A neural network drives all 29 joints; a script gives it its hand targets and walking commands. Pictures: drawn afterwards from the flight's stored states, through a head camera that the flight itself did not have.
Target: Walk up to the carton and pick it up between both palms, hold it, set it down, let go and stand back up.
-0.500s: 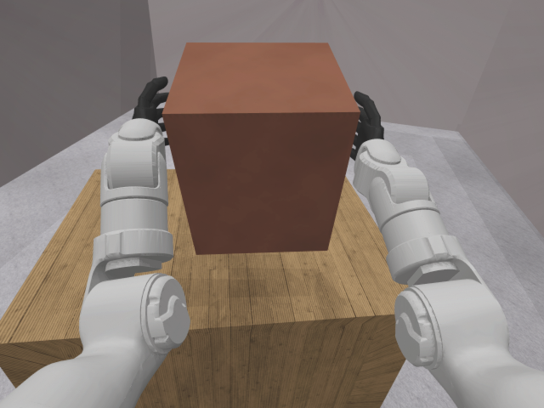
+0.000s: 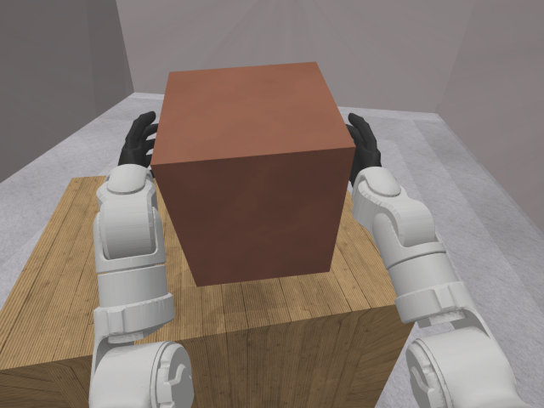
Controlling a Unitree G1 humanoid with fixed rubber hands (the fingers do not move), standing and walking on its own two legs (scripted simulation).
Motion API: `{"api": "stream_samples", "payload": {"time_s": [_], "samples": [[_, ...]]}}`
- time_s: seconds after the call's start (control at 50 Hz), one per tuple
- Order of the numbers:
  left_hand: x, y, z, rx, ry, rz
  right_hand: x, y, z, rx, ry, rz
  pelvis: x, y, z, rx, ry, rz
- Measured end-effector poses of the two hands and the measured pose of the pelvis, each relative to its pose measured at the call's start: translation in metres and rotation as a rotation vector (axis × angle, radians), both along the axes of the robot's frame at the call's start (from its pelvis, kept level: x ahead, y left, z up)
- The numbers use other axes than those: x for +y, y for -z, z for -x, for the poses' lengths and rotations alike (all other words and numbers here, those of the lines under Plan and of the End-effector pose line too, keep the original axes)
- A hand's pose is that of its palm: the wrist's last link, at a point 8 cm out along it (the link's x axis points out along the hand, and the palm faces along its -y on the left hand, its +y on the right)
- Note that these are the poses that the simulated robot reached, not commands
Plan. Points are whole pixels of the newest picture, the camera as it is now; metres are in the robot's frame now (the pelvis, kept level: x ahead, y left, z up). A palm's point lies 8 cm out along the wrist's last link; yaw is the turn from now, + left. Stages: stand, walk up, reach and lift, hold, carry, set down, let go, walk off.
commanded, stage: hold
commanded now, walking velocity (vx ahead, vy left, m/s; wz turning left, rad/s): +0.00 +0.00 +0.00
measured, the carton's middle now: (254, 178) +0.39 +0.00 +0.22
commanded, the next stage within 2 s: set down in 1.14 s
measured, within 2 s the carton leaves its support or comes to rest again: neither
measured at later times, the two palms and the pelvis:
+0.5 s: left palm (127, 154) +0.35 +0.16 +0.28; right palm (360, 148) +0.35 -0.14 +0.28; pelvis -0.03 -0.01 +0.00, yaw +1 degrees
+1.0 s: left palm (109, 165) +0.34 +0.18 +0.27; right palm (342, 150) +0.35 -0.12 +0.28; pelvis -0.01 +0.00 +0.00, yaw +2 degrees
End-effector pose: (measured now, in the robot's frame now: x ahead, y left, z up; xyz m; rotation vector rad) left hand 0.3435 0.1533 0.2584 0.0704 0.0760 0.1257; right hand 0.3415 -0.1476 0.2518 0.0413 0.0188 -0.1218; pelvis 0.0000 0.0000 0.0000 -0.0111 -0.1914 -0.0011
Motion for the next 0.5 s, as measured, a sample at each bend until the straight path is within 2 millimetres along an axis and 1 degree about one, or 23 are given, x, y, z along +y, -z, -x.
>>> {"api": "stream_samples", "payload": {"time_s": [0.08, 0.14, 0.24, 0.3, 0.38, 0.5], "samples": [[0.006, -0.003, 0.015, 0.022, -0.034, 0.022, 0.007, 0.0, 0.006, 0.023, -0.024, 0.008, -0.004, 0.0, 0.01, -0.016, 0.007, -0.004], [0.013, -0.01, 0.021, 0.028, -0.055, 0.039, 0.015, -0.004, 0.008, 0.031, -0.043, 0.013, -0.008, 0.0, 0.018, -0.008, 0.005, -0.008], [0.026, -0.021, 0.019, 0.039, -0.064, 0.039, 0.027, -0.017, 0.003, 0.039, -0.053, 0.04, -0.015, 0.001, 0.03, 0.011, -0.006, -0.009], [0.03, -0.027, 0.017, 0.023, -0.06, 0.039, 0.031, -0.027, 0.001, 0.024, -0.052, 0.042, -0.017, 0.001, 0.034, 0.025, -0.017, -0.006], [0.027, -0.029, 0.008, 0.031, -0.038, 0.027, 0.027, -0.035, -0.002, 0.03, -0.032, 0.033, -0.018, 0.001, 0.034, 0.038, -0.024, -0.006], [0.008, -0.019, -0.008, 0.075, 0.007, -0.016, 0.009, -0.03, -0.008, 0.073, 0.002, 0.025, -0.013, 0.001, 0.025, 0.048, -0.018, -0.005]]}}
